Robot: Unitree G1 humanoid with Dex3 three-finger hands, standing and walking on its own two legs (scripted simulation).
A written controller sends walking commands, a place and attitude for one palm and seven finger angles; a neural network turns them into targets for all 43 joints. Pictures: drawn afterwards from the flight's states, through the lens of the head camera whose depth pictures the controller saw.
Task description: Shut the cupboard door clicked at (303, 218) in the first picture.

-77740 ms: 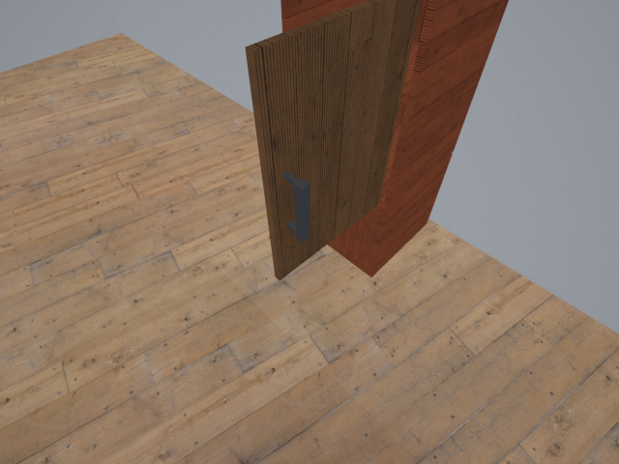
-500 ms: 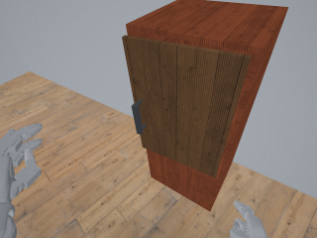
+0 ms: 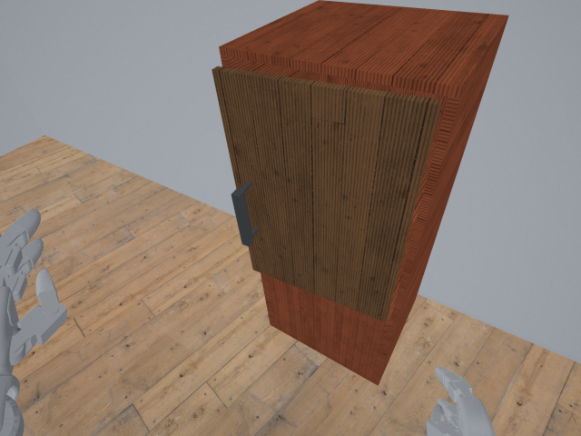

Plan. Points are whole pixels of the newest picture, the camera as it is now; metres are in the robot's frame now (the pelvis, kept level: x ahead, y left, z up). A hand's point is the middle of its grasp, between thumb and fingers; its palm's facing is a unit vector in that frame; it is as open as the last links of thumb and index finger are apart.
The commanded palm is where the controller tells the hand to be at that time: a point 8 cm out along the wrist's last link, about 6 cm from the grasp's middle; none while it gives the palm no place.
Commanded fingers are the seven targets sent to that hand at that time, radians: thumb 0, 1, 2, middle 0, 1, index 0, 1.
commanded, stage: step back with the hand held close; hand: left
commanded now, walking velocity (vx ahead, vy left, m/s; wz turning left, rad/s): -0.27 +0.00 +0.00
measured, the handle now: (247, 214) +0.62 +0.19 -0.09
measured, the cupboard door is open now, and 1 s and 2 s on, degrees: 5 5 5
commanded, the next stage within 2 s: stop stepping back and stand still in 1.32 s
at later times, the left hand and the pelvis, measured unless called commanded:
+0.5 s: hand (21, 336) +0.16 +0.30 +0.16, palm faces +0.40 -0.76 -0.51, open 7.4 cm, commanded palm +0.10 +0.33 +0.17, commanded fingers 0.00 0.90 0.90 -0.20 -0.30 -0.20 -0.30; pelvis -0.04 +0.03 -0.01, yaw +0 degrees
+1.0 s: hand out of the picture +0.08 +0.30 +0.16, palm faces +0.50 -0.76 -0.41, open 7.4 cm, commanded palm +0.01 +0.34 +0.17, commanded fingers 0.00 0.90 0.90 -0.20 -0.30 -0.20 -0.30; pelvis -0.11 +0.03 -0.02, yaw +4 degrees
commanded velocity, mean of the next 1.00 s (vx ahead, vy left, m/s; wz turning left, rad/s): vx -0.30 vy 0.00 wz -0.03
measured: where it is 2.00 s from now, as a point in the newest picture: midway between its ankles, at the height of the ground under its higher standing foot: outside the picture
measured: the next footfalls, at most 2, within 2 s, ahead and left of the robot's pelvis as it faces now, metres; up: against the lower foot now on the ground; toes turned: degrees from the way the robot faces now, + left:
right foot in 1.24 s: -0.25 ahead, -0.11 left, +0.00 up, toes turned +2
left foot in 1.66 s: -0.08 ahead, +0.13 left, +0.00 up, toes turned -2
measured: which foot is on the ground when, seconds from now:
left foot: down 0.00-1.00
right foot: down 0.00-1.00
